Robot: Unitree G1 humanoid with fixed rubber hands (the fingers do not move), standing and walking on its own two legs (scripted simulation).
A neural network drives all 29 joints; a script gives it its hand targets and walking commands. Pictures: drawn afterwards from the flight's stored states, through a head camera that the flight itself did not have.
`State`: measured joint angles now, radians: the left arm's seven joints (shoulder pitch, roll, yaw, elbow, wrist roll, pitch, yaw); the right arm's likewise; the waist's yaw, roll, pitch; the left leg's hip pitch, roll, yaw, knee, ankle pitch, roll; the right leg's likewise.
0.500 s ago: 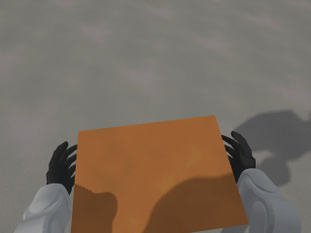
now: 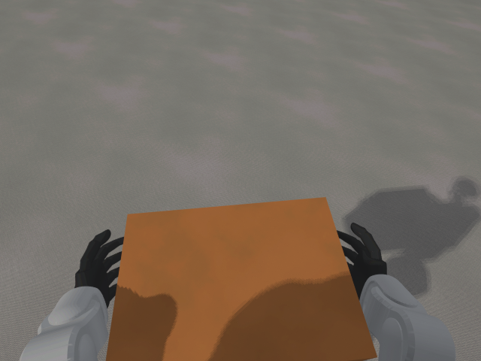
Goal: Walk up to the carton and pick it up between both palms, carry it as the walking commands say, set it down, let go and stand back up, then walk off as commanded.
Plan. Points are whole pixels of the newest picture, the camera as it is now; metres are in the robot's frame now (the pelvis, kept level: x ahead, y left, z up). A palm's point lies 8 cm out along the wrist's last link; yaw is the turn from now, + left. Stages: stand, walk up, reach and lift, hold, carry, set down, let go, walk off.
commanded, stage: carry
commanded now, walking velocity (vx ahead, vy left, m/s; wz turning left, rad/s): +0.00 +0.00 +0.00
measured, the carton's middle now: (236, 300) +0.22 +0.01 +0.01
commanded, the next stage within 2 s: none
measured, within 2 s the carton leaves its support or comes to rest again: neither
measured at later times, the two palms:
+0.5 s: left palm (130, 156) +0.50 +0.22 +0.06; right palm (308, 168) +0.48 -0.15 +0.05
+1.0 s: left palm (134, 84) +0.84 +0.29 +0.03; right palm (260, 97) +0.81 -0.07 +0.02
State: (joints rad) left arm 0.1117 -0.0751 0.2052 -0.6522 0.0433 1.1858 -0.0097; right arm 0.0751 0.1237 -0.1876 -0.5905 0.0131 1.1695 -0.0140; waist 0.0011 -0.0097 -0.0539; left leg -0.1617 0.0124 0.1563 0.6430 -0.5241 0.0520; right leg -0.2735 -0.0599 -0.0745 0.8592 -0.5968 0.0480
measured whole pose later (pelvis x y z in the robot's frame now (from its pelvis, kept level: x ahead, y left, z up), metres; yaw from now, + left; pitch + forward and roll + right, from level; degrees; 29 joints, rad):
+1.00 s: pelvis +0.59 +0.13 -0.01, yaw -2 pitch +2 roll +1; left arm 0.05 -0.08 0.19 -0.32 0.04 0.84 -0.03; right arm 0.08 0.09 -0.18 -0.34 -0.03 0.86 0.00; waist -0.03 0.02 0.04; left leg -0.22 -0.11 0.10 0.70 -0.53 0.13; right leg -0.48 0.00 -0.04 0.86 -0.44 0.01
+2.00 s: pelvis +1.10 +0.25 -0.02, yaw +2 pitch +2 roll -4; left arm -0.06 -0.09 0.17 0.01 0.16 0.74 -0.04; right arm 0.04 0.02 -0.19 -0.07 -0.10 0.76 0.01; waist -0.01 0.11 -0.07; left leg -0.28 -0.05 0.06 1.10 -0.54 0.02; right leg -0.27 -0.02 -0.16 0.81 -0.57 0.00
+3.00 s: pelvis +1.68 +0.37 -0.01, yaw +4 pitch +3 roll +0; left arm -0.05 -0.11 0.17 0.00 0.18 0.66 -0.02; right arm 0.00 0.00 -0.18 -0.04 -0.07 0.69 0.01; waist -0.01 0.03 -0.02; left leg -0.39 -0.06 0.00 1.11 -0.65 0.00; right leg -0.30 -0.02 -0.13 0.77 -0.52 -0.04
